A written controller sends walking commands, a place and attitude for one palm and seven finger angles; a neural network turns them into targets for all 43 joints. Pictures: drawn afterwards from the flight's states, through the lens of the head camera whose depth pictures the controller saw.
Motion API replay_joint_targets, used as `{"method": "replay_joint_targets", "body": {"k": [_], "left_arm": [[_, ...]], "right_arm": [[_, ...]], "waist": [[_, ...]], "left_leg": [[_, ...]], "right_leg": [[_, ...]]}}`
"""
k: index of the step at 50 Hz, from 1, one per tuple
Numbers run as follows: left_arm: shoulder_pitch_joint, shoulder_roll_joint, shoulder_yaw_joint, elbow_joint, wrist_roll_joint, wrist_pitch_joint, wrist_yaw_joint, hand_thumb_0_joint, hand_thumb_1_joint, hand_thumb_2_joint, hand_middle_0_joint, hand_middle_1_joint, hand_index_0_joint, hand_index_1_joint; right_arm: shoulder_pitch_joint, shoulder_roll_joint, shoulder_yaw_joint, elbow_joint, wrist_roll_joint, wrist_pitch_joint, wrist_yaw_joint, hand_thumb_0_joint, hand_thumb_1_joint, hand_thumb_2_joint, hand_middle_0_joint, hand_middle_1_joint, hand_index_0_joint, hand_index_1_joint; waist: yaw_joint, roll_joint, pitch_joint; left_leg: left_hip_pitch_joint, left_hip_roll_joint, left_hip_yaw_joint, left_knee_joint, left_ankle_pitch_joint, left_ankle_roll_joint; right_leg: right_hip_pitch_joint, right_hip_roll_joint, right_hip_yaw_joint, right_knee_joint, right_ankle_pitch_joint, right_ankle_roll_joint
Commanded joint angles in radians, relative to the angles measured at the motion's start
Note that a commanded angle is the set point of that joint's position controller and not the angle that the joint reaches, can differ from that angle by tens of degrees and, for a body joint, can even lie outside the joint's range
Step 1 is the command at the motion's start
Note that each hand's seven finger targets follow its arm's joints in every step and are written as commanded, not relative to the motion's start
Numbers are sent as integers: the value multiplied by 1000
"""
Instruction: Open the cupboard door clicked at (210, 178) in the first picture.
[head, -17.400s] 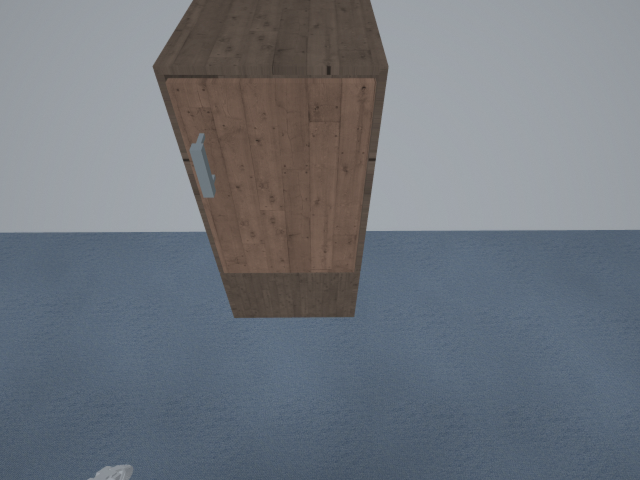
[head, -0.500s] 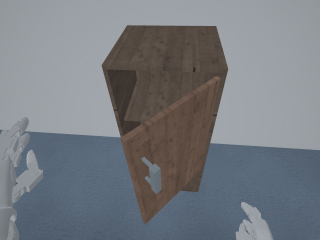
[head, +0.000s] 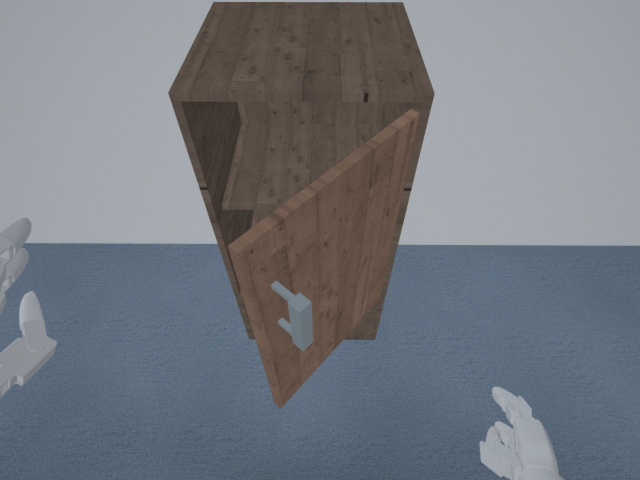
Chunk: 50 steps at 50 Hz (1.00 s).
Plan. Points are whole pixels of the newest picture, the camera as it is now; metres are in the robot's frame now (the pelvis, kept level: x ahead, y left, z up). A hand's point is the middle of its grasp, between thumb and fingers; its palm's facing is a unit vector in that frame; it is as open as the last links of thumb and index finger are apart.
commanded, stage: step back with the hand held close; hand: left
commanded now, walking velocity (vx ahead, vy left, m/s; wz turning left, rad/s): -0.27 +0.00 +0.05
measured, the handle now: (291, 315) +0.35 +0.07 -0.05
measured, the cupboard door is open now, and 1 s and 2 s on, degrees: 49 49 49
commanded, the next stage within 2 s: stop stepping back and stand still in 0.70 s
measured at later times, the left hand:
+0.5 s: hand out of the picture +0.07 +0.28 +0.16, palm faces +0.51 -0.73 -0.46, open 7.4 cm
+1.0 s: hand out of the picture -0.02 +0.31 +0.16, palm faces +0.52 -0.77 -0.38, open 7.4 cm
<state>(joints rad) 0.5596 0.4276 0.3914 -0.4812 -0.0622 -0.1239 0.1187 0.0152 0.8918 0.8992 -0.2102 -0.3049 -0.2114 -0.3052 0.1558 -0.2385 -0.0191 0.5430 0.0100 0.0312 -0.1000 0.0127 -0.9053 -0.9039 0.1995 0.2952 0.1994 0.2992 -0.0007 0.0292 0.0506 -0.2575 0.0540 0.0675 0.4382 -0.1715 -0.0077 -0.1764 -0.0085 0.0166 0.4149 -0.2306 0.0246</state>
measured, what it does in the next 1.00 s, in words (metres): walks backwards: right foot, then left foot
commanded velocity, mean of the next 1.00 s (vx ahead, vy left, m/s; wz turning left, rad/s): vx -0.21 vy -0.01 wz -0.04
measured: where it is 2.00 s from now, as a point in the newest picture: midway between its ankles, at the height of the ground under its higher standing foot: outside the picture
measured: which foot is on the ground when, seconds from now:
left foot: down 0.00-0.78, up 0.80-0.94, down 0.96-1.00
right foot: down 0.00-0.56, up 0.58-0.76, down 0.78-0.96, up 0.98-1.00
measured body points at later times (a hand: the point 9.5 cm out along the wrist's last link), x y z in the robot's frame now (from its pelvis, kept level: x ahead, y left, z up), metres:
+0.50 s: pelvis -0.10 +0.01 -0.02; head -0.08 +0.02 +0.43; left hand +0.04 +0.32 +0.18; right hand +0.09 -0.21 -0.11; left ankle +0.03 +0.12 -0.73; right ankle -0.01 -0.13 -0.74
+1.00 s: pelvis -0.21 +0.03 -0.02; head -0.20 +0.05 +0.43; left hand -0.05 +0.35 +0.18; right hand -0.02 -0.19 -0.09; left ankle -0.15 +0.13 -0.74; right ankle -0.21 -0.12 -0.74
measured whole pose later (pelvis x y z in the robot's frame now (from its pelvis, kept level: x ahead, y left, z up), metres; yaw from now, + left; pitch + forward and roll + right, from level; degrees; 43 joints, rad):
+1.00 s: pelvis -0.21 +0.03 -0.02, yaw +4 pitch -1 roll -1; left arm 0.43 0.41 0.41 -0.48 -0.04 -0.21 0.16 0.01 0.89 0.90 -0.21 -0.31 -0.21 -0.31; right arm 0.19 -0.18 0.01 0.64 -0.01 -0.14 -0.09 0.01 -0.90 -0.90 0.20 0.30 0.20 0.30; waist 0.02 -0.04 0.03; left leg -0.36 0.00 0.04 0.56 -0.19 0.03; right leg -0.27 0.01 0.08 0.64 -0.40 0.03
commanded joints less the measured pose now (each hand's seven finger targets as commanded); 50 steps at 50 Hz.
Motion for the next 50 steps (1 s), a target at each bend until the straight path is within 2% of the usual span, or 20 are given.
{"method": "replay_joint_targets", "body": {"k": [1, 8, 15, 18, 21, 23, 26, 29, 32, 36, 37, 38, 39, 40, 43, 45, 46, 47, 48, 50], "left_arm": [[16, 174, 159, -216, 1, -76, 41, 0, 900, 900, -200, -300, -200, -300], [3, 164, 167, -215, 17, -119, 52, 0, 900, 900, -200, -300, -200, -300], [-31, 162, 194, -237, 40, -153, 57, 0, 900, 900, -200, -300, -200, -300], [-14, 157, 196, -246, 36, -162, 55, 0, 900, 900, -200, -300, -200, -300], [-50, 156, 162, -276, 23, -165, 65, 0, 900, 900, -200, -300, -200, -300], [-106, 161, 144, -266, 28, -159, 78, 0, 900, 900, -200, -300, -200, -300], [-146, 177, 152, -260, 27, -162, 84, 0, 900, 900, -200, -300, -200, -300], [-138, 180, 209, -283, 32, -170, 70, 0, 900, 900, -200, -300, -200, -300], [-71, 203, 231, -288, 4, -183, 73, 0, 900, 900, -200, -300, -200, -300], [2, 173, 191, -250, -33, -163, 68, 0, 900, 900, -200, -300, -200, -300], [-25, 191, 194, -252, -30, -176, 57, 0, 900, 900, -200, -300, -200, -300], [-54, 219, 193, -260, -18, -193, 54, 0, 900, 900, -200, -300, -200, -300], [-115, 266, 201, -281, 6, -207, 69, 0, 900, 900, -200, -300, -200, -300], [-184, 258, 195, -278, 19, -197, 74, 0, 900, 900, -200, -300, -200, -300], [-181, 181, 139, -209, 23, -138, 61, 0, 900, 900, -200, -300, -200, -300], [-234, 161, 113, -185, 26, -126, 57, 0, 900, 900, -200, -300, -200, -300], [-233, 159, 121, -196, 24, -138, 56, 0, 900, 900, -200, -300, -200, -300], [-250, 169, 124, -230, 29, -151, 60, 0, 900, 900, -200, -300, -200, -300], [-264, 181, 138, -244, 26, -157, 63, 0, 900, 900, -200, -300, -200, -300], [-125, 189, 176, -206, 12, -147, 59, 0, 900, 900, -200, -300, -200, -300]], "right_arm": [[-89, -104, -37, -170, -1, -53, -2, 0, -900, -900, 200, 300, 200, 300], [-73, -116, -36, -166, 0, -89, 1, 0, -900, -900, 200, 300, 200, 300], [-64, -124, -41, -150, -9, -151, -2, 0, -900, -900, 200, 300, 200, 300], [-51, -109, -44, -141, -10, -171, 4, 0, -900, -900, 200, 300, 200, 300], [-11, -90, -42, -91, -17, -172, 11, 0, -900, -900, 200, 300, 200, 300], [-6, -87, -42, -59, -22, -163, 12, 0, -900, -900, 200, 300, 200, 300], [-29, -102, -39, -63, -20, -156, -3, 0, -900, -900, 200, 300, 200, 300], [-86, -116, -53, -97, -26, -175, -8, 0, -900, -900, 200, 300, 200, 300], [-84, -82, -77, -60, -28, -210, 32, 0, -900, -900, 200, 300, 200, 300], [-106, -63, -55, -69, -12, -211, 58, 0, -900, -900, 200, 300, 200, 300], [-83, -64, -56, -58, -11, -209, 58, 0, -900, -900, 200, 300, 200, 300], [-54, -57, -57, -42, -10, -201, 56, 0, -900, -900, 200, 300, 200, 300], [-73, -58, -47, -33, -28, -195, 56, 0, -900, -900, 200, 300, 200, 300], [-73, -65, -39, -5, -52, -196, 59, 0, -900, -900, 200, 300, 200, 300], [-78, -51, -21, -51, -20, -187, 16, 0, -900, -900, 200, 300, 200, 300], [-64, -70, -13, -32, -22, -192, -5, 0, -900, -900, 200, 300, 200, 300], [-49, -82, -14, -39, -20, -207, -7, 0, -900, -900, 200, 300, 200, 300], [-38, -108, -20, -57, -20, -222, -3, 0, -900, -900, 200, 300, 200, 300], [-21, -111, -29, -63, -19, -239, 3, 0, -900, -900, 200, 300, 200, 300], [-27, -82, -24, -56, -26, -252, 15, 0, -900, -900, 200, 300, 200, 300]], "waist": [[10, 49, -187], [-1, 73, -98], [7, 151, -118], [2, 68, -114], [-17, -118, -111], [-32, -157, -114], [-30, -14, -61], [6, 328, -153], [20, 181, -238], [17, 251, -178], [10, 146, -161], [-3, -90, -124], [14, -228, -59], [24, -214, -82], [-8, -300, -70], [-28, -65, -75], [-12, 88, -96], [4, 205, -128], [7, 172, -148], [-12, 270, -148]], "left_leg": [[59, 21, -25, -39, 204, 24], [-197, 40, -86, -124, -279, 50], [-404, 97, -174, -175, -518, 89], [-354, 45, -126, -59, -481, 71], [-30, -63, -33, 236, -266, -2], [86, -76, -29, 302, -199, -10], [8, 7, -149, 92, -321, 19], [-508, 280, -464, -369, -734, 143], [-207, 241, -295, -222, -337, 137], [-227, 197, -112, -181, -323, 16], [-163, 151, -57, -51, -317, -31], [-40, 47, -15, 298, -233, -74], [-85, -28, -54, 629, -242, -79], [-141, -63, -77, 771, -310, -73], [-111, -25, -66, 425, -225, -23], [69, -64, -14, 61, -61, -15], [133, 6, -72, -49, 13, 2], [139, 144, -245, -114, 51, 46], [123, 219, -351, -187, -28, 83], [14, 269, -489, -390, -578, 95]], "right_leg": [[19, 0, -22, -5, 301, 0], [44, 23, -4, 13, 13, 0], [145, 73, -4, 172, -56, 2], [36, 43, 80, 97, -110, -23], [-345, -99, 218, -127, -234, -90], [-457, -135, 196, -152, -223, -96], [-444, -39, 93, -44, -310, -39], [64, 158, -46, 635, -205, 6], [-122, 118, -4, 754, -306, -27], [-28, 68, -60, 241, -387, -77], [-99, 2, 23, 28, -379, -112], [-346, -187, 368, -196, -446, -196], [-498, -402, 613, -332, -261, -261], [-467, -380, 506, -290, -43, -276], [-202, -186, 207, -24, 408, -149], [-207, -108, 130, 43, 257, -81], [-198, -53, 97, 109, 119, -43], [-210, 7, 57, 163, -87, -11], [-181, 44, 35, 240, -207, -5], [-188, 66, 48, 452, -280, -1]]}}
